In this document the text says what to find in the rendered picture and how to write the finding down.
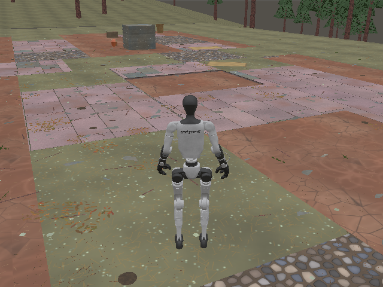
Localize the robot foot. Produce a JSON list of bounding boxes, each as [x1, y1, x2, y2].
[[175, 234, 183, 249], [199, 233, 208, 248]]

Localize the robot right hand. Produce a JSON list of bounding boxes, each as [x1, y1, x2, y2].
[[215, 165, 229, 179]]

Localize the left robot forearm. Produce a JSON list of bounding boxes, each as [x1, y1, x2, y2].
[[158, 145, 169, 166]]

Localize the right robot forearm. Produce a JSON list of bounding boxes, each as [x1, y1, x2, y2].
[[215, 144, 227, 168]]

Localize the robot left hand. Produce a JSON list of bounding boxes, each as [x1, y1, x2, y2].
[[157, 163, 171, 175]]

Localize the robot right upper arm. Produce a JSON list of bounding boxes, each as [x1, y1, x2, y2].
[[203, 121, 221, 154]]

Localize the robot left foot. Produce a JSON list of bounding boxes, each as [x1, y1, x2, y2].
[[175, 234, 183, 249]]

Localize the robot right foot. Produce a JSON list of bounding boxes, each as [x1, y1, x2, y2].
[[199, 233, 208, 248]]

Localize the robot left upper arm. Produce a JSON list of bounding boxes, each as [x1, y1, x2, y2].
[[162, 121, 178, 154]]

